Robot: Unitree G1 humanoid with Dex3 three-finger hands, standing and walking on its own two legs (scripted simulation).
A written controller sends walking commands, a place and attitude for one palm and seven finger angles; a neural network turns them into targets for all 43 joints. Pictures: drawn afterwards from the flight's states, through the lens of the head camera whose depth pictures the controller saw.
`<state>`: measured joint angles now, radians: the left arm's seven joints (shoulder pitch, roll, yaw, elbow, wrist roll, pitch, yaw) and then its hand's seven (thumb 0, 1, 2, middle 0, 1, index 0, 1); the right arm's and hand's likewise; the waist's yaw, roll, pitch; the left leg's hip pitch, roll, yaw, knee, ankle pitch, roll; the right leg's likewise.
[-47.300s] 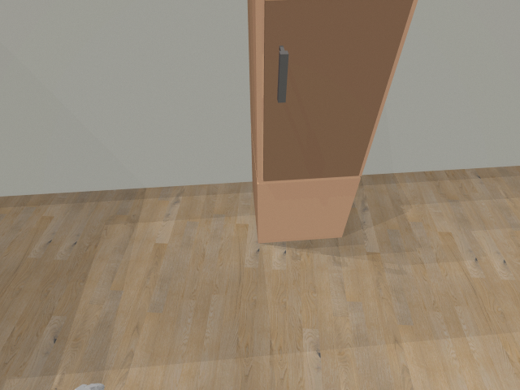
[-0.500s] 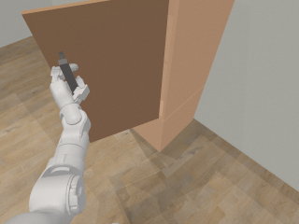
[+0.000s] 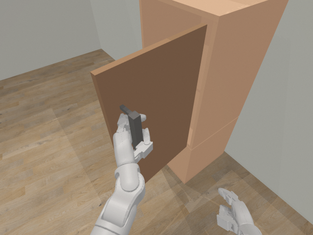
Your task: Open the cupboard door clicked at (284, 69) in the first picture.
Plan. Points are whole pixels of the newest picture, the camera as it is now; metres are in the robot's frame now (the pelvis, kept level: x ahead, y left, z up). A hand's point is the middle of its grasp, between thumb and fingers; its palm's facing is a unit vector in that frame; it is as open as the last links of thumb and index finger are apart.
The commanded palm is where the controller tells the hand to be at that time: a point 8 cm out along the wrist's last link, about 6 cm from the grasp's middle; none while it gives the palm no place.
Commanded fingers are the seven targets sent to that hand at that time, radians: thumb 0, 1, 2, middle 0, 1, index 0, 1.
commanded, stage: open thumb and fingers to let go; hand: left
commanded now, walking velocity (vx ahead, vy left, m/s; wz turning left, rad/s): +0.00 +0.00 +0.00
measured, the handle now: (131, 128) +0.35 +0.09 +0.11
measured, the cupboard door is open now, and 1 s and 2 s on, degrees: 97 95 98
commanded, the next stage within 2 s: slide the hand sideways off the handle in 0.88 s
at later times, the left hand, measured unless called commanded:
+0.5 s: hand (147, 139) +0.32 +0.05 +0.10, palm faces +0.39 -0.92 -0.02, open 11.1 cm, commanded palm +0.28 +0.09 +0.10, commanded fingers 0.00 -0.50 0.30 -0.29 -1.15 -0.29 -1.15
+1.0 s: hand (145, 140) +0.32 +0.05 +0.11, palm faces +0.35 -0.94 -0.01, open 14.9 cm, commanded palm +0.28 +0.09 +0.10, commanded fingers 0.00 -0.50 0.30 -0.15 -0.30 -0.15 -0.30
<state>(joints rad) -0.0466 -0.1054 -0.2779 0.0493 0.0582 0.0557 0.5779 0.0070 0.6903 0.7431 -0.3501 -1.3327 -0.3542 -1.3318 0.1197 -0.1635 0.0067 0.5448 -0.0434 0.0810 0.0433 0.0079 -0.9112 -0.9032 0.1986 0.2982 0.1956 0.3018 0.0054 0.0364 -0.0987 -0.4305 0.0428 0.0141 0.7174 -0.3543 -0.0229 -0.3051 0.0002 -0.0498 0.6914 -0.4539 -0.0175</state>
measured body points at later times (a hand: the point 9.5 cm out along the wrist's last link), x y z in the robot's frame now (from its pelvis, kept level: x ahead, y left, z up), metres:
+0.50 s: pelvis -0.02 -0.02 +0.00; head -0.02 -0.05 +0.45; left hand +0.30 +0.09 +0.11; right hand +0.11 -0.25 -0.13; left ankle +0.01 +0.13 -0.72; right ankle -0.06 -0.11 -0.72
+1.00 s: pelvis -0.04 +0.00 +0.00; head -0.04 -0.01 +0.45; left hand +0.29 +0.10 +0.11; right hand +0.13 -0.21 -0.11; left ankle +0.01 +0.13 -0.72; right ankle -0.06 -0.11 -0.72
